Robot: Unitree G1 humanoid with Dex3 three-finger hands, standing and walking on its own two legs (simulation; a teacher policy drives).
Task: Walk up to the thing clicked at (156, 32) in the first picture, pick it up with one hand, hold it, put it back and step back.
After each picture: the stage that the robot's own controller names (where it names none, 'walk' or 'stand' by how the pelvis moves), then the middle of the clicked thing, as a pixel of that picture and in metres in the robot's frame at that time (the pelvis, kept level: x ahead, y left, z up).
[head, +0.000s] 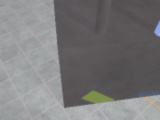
stand; out of the picture +0.82 -0.47 +0.05
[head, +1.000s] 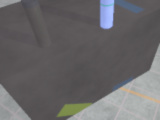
walk; (106, 4) +0.82 -0.08 +0.09
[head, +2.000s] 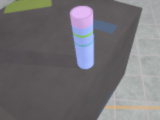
stand; (83, 41) +0.49 +0.07 +0.08
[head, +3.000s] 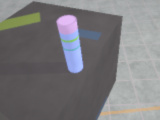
walk; (71, 47) +0.52 +0.10 +0.07
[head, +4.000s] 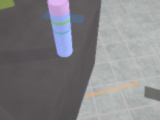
stand; (62, 30) +0.55 +0.14 +0.08
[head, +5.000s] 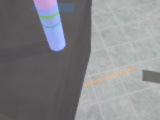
stand; (51, 23) +0.54 +0.19 +0.07
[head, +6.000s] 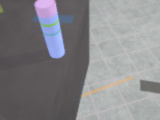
stand; (52, 31) +0.54 +0.19 +0.07
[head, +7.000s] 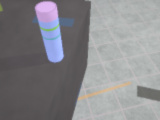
stand; (51, 35) +0.52 +0.18 +0.07
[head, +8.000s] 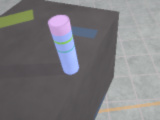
stand; (65, 48) +0.49 +0.12 +0.07
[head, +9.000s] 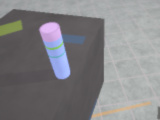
walk; (57, 53) +0.49 +0.14 +0.07
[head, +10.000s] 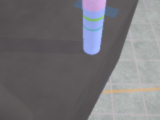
stand; (92, 26) +0.54 +0.04 +0.08
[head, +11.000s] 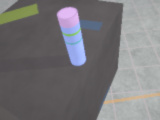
walk; (73, 40) +0.53 +0.08 +0.06
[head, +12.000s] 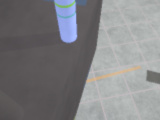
stand; (66, 13) +0.57 +0.14 +0.08
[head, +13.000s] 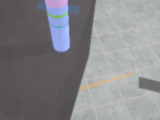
stand; (59, 23) +0.54 +0.16 +0.08
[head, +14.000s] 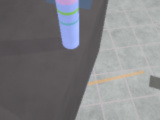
stand; (68, 20) +0.53 +0.13 +0.08
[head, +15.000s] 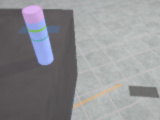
stand; (39, 38) +0.55 +0.18 +0.11
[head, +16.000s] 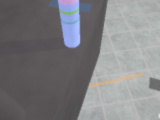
stand; (70, 19) +0.57 +0.12 +0.07
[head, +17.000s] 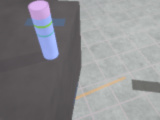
stand; (45, 33) +0.56 +0.20 +0.08
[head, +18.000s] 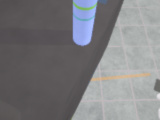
stand; (83, 14) +0.53 +0.08 +0.08
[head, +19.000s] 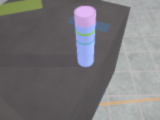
stand; (85, 40) +0.52 +0.03 +0.07
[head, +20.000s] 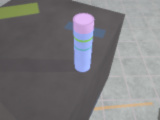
stand; (82, 46) +0.51 +0.03 +0.05
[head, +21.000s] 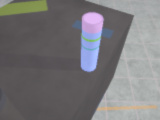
stand; (90, 45) +0.51 +0.02 +0.06
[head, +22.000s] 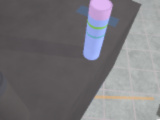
rise first; (95, 33) +0.53 +0.01 +0.06
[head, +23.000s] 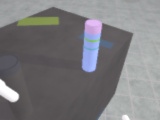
go down; (91, 47) +0.59 +0.00 +0.07
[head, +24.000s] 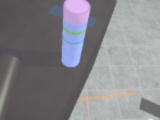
go down; (73, 38) +0.48 +0.01 +0.09
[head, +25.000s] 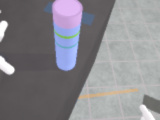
go down; (66, 41) +0.46 +0.02 +0.09
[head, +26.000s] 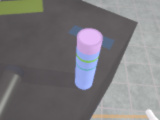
go down; (86, 63) +0.42 -0.03 +0.05
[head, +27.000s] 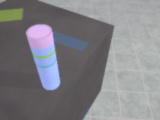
close in; (46, 61) +0.42 +0.10 +0.09
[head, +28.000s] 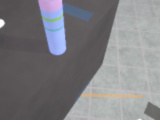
go down; (54, 26) +0.55 +0.08 +0.08
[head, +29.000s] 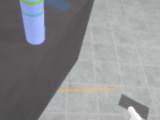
go down; (33, 12) +0.58 +0.11 +0.11
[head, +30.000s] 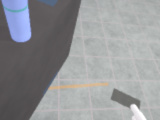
go down; (16, 7) +0.58 +0.14 +0.12
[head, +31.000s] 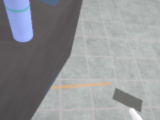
go down; (18, 7) +0.58 +0.14 +0.12
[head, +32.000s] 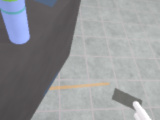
go down; (13, 9) +0.57 +0.14 +0.12
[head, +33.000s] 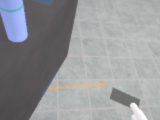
go down; (11, 7) +0.58 +0.15 +0.12
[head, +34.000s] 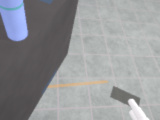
go down; (11, 5) +0.58 +0.15 +0.12
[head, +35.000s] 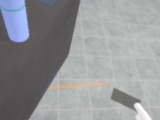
go down; (13, 6) +0.57 +0.15 +0.12
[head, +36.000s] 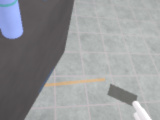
go down; (5, 1) +0.58 +0.15 +0.13
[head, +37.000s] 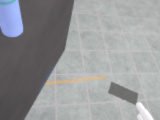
go down; out of the picture +0.58 +0.15 +0.13
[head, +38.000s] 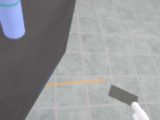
go down; (7, 1) +0.58 +0.15 +0.13
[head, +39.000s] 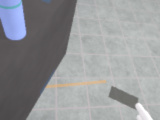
go down; (9, 3) +0.58 +0.15 +0.12
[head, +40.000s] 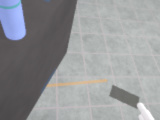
close in; (8, 3) +0.57 +0.15 +0.12
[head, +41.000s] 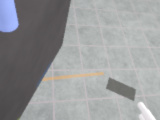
go down; out of the picture +0.58 +0.16 +0.14
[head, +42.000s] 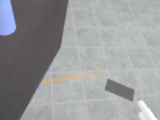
go down; out of the picture +0.58 +0.16 +0.13
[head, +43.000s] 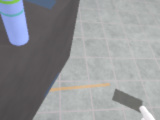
go down; (12, 11) +0.58 +0.15 +0.11
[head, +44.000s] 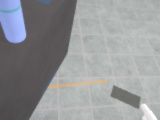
close in; (8, 7) +0.57 +0.16 +0.12
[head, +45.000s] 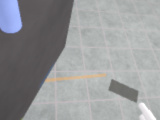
go down; out of the picture +0.58 +0.16 +0.13
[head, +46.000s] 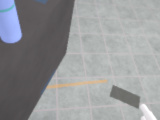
go down; (2, 6) +0.57 +0.16 +0.12
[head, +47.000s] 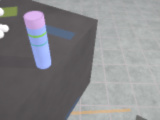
close in; (39, 42) +0.57 +0.15 +0.07
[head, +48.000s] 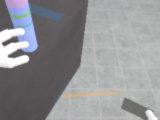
hold; (23, 24) +0.60 +0.16 +0.08
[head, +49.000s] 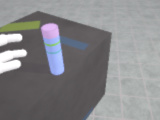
hold; (53, 51) +0.58 +0.15 +0.06
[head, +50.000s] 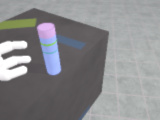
hold; (50, 51) +0.57 +0.16 +0.05
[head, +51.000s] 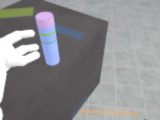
crouch; (49, 41) +0.60 +0.16 +0.06
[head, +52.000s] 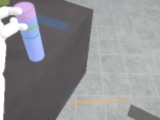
lower; (31, 35) +0.58 +0.17 +0.06
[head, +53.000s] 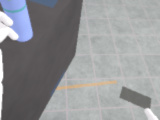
lower; (15, 7) +0.58 +0.16 +0.12
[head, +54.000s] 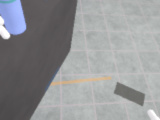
lower; out of the picture +0.60 +0.16 +0.12
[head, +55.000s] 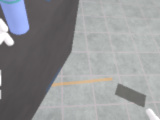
lower; out of the picture +0.61 +0.16 +0.13
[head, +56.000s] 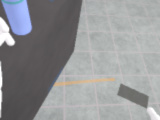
lower; out of the picture +0.59 +0.16 +0.13
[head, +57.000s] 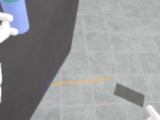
loosen; out of the picture +0.60 +0.16 +0.13
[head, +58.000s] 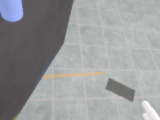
sink last; out of the picture +0.60 +0.16 +0.14
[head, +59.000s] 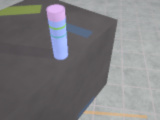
sink last; (58, 34) +0.60 +0.16 +0.09
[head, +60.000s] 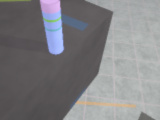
stand; (53, 28) +0.60 +0.15 +0.06
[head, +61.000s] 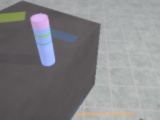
stand; (44, 42) +0.60 +0.19 +0.05
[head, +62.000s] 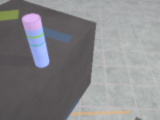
stand; (37, 43) +0.58 +0.21 +0.05
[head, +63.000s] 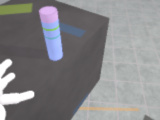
withdraw; (52, 36) +0.60 +0.16 +0.05
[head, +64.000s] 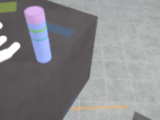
stand; (39, 37) +0.58 +0.17 +0.05
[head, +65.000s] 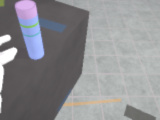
stand; (31, 33) +0.59 +0.17 +0.06
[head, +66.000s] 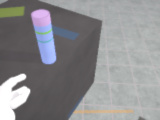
crouch; (45, 39) +0.59 +0.17 +0.06
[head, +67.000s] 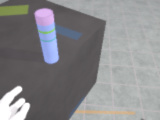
stand; (48, 38) +0.59 +0.17 +0.06
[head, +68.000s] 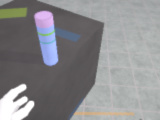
stand; (47, 40) +0.59 +0.17 +0.05
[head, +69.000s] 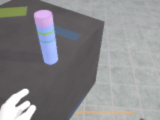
stand; (47, 39) +0.59 +0.17 +0.05
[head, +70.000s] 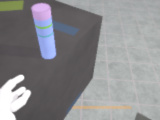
sink last; (45, 34) +0.60 +0.17 +0.06
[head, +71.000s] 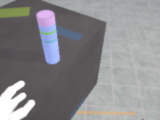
crouch; (49, 39) +0.59 +0.17 +0.05
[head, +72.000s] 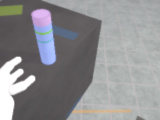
open; (45, 39) +0.58 +0.17 +0.05
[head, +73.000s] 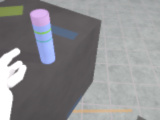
stand; (44, 39) +0.59 +0.17 +0.05
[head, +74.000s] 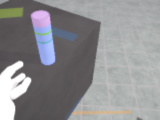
stand; (44, 40) +0.59 +0.17 +0.05
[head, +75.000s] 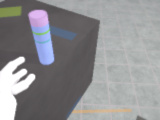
crouch; (43, 40) +0.59 +0.18 +0.05
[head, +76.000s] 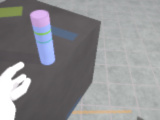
stand; (44, 40) +0.59 +0.17 +0.05
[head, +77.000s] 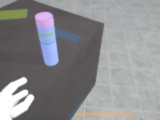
crouch; (48, 41) +0.59 +0.17 +0.05
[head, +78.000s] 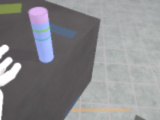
stand; (42, 37) +0.59 +0.17 +0.05
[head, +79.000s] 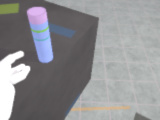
lower; (41, 37) +0.59 +0.17 +0.06
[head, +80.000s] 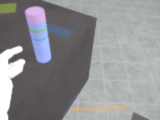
stand; (39, 37) +0.59 +0.17 +0.06
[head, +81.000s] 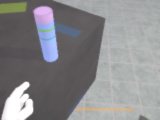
stand; (47, 37) +0.59 +0.17 +0.05
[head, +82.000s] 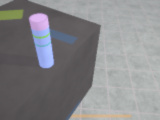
stand; (43, 43) +0.57 +0.19 +0.05
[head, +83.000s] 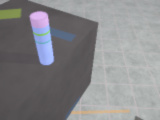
stand; (43, 40) +0.60 +0.18 +0.05
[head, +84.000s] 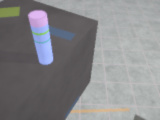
walk; (42, 40) +0.59 +0.18 +0.05
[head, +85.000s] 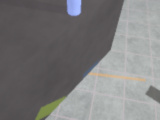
walk; out of the picture +0.81 +0.06 +0.08
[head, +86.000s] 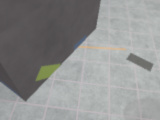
walk; out of the picture +1.17 +0.12 +0.08
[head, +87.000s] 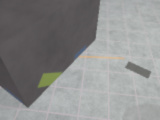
stand; out of the picture +1.22 +0.16 +0.07
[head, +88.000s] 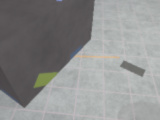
stand; out of the picture +1.23 +0.19 +0.05
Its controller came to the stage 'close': yes
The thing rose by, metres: 0.00
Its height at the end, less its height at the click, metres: +0.00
